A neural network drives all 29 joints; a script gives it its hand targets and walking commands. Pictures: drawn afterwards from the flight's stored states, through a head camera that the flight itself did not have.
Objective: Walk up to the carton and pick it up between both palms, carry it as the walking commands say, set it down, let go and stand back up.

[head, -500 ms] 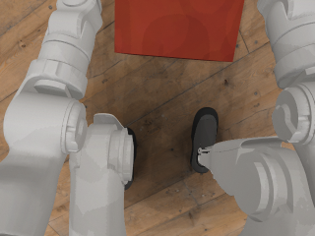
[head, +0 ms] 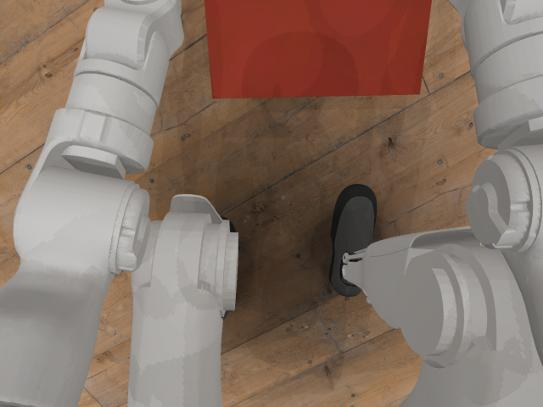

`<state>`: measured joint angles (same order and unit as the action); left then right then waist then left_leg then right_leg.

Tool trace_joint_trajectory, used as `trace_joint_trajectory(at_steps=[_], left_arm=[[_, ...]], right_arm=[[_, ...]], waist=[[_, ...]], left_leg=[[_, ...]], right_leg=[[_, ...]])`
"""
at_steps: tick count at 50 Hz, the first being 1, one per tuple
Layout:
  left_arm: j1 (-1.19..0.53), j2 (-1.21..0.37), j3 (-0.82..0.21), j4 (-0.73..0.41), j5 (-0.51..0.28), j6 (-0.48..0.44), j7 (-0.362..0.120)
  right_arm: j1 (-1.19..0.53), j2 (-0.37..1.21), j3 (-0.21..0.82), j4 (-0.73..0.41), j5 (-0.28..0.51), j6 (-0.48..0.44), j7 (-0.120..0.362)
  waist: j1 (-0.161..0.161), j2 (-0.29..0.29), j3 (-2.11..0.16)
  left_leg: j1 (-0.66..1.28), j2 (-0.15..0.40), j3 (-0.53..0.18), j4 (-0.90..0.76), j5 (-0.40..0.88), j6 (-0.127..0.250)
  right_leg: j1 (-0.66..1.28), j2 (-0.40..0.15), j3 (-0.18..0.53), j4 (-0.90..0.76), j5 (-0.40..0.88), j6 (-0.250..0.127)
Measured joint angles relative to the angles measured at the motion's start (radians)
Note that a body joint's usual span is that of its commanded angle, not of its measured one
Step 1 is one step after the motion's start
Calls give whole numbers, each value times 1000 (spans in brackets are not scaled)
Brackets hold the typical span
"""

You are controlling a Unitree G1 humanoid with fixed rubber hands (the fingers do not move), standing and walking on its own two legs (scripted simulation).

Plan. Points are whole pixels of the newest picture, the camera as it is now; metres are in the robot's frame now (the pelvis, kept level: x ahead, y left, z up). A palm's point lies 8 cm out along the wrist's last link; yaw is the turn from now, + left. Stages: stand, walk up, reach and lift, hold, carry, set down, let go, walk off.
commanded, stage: reach and lift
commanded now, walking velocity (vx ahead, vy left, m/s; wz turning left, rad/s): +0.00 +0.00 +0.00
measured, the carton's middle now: out of the picture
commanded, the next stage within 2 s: none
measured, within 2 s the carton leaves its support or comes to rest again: neither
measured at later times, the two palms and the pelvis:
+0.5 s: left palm out of the picture +0.54 +0.14 -0.12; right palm out of the picture +0.58 -0.14 -0.09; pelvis -0.02 +0.00 +0.03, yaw +1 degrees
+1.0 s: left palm out of the picture +0.52 +0.14 -0.05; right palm out of the picture +0.56 -0.14 -0.02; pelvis -0.03 +0.00 +0.07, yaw +1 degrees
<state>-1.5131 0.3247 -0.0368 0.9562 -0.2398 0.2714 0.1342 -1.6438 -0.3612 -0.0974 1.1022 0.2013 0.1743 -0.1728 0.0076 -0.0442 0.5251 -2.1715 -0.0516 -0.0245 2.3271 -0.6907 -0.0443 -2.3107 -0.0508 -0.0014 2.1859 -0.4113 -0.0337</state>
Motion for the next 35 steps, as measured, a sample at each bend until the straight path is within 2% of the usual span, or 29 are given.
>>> trace_joint_trajectory(at_steps=[12, 22, 35], left_arm=[[15, -21, 4, -60, 10, 74, 39], [15, -43, 33, -92, 27, 97, 117], [36, -61, 70, -170, 69, 156, 118]], right_arm=[[37, 21, -79, -71, 0, 50, -24], [44, 54, -133, -138, -34, 71, -38], [81, 84, -186, -264, -86, 137, -37]], waist=[[0, 2, 1], [0, 5, 1], [0, 6, 1]], left_leg=[[33, -14, -2, -63, 48, 7], [63, -17, -3, -93, 57, 6], [126, -18, -4, -134, 64, 5]], right_leg=[[62, 0, 4, -65, 21, 13], [93, 0, 4, -90, 24, 14], [159, 1, 4, -127, 24, 14]])
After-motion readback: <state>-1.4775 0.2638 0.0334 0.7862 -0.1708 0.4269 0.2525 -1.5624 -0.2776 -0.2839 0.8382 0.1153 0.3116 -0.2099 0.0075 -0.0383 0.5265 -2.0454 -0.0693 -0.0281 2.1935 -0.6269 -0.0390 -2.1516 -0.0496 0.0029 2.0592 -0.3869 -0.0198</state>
